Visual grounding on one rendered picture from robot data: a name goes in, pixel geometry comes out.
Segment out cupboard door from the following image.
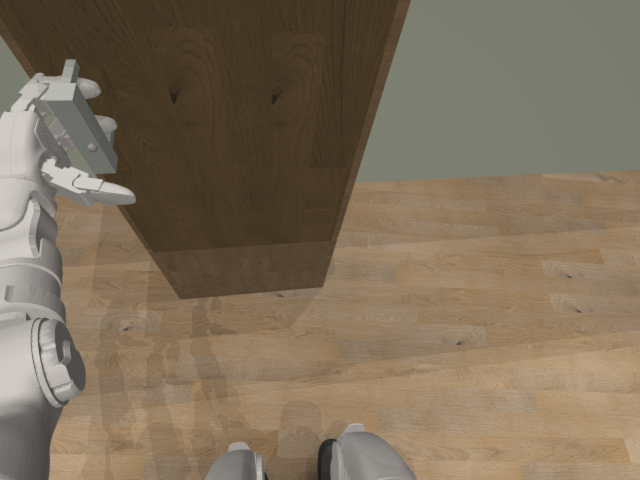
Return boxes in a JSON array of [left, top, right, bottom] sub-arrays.
[[0, 0, 399, 253]]

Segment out handle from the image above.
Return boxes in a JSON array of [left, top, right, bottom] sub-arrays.
[[45, 59, 118, 174]]

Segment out left robot forearm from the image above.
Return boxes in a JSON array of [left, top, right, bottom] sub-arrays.
[[0, 178, 66, 328]]

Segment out right robot thigh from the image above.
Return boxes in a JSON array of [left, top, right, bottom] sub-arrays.
[[332, 432, 418, 480]]

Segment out left robot upper arm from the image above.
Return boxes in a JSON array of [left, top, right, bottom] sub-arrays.
[[0, 318, 86, 480]]

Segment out left robot thigh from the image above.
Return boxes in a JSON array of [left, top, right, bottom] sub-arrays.
[[205, 449, 265, 480]]

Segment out robot thigh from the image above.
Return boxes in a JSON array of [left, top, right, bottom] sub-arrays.
[[205, 449, 265, 480], [332, 432, 418, 480]]

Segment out robot left hand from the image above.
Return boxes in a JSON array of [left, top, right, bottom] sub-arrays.
[[0, 73, 136, 207]]

